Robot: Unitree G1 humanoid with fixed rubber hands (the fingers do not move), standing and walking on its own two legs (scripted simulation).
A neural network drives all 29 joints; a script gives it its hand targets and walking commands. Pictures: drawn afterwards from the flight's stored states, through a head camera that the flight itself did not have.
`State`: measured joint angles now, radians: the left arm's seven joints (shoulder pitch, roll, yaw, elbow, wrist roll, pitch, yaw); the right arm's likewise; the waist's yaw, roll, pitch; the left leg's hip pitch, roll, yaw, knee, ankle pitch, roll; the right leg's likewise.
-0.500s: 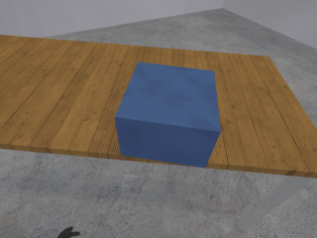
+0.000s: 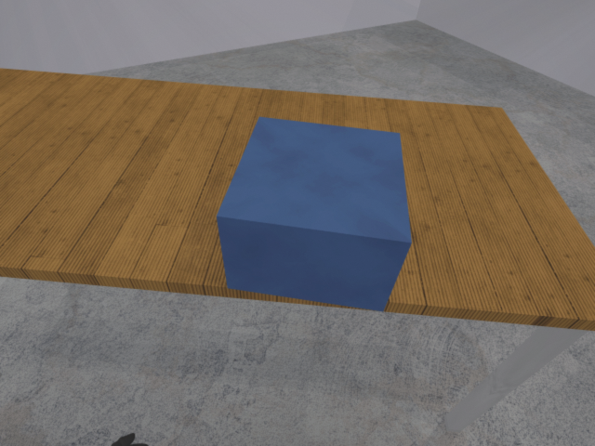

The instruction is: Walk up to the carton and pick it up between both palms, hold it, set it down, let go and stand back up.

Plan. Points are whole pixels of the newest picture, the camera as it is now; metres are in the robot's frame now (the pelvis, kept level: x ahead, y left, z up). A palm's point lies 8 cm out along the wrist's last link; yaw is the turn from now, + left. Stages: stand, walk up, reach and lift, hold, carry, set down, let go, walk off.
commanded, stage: stand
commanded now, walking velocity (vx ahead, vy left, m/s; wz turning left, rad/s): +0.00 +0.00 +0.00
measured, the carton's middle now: (317, 207) +0.50 -0.03 +0.05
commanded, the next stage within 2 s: none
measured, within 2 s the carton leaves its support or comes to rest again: neither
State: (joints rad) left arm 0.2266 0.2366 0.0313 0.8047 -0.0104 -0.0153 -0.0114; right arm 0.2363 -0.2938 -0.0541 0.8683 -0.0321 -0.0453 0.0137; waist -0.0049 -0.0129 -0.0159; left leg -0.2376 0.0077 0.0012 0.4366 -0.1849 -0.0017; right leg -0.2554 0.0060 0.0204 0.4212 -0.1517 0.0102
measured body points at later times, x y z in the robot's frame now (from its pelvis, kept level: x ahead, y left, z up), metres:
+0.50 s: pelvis +0.00 +0.00 +0.00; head -0.02 +0.01 +0.45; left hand +0.11 +0.25 -0.12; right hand +0.09 -0.28 -0.12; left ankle +0.03 +0.12 -0.74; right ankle +0.05 -0.12 -0.74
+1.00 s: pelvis +0.00 +0.00 +0.00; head -0.02 +0.01 +0.45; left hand +0.11 +0.25 -0.12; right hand +0.09 -0.28 -0.12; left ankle +0.03 +0.12 -0.74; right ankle +0.05 -0.12 -0.74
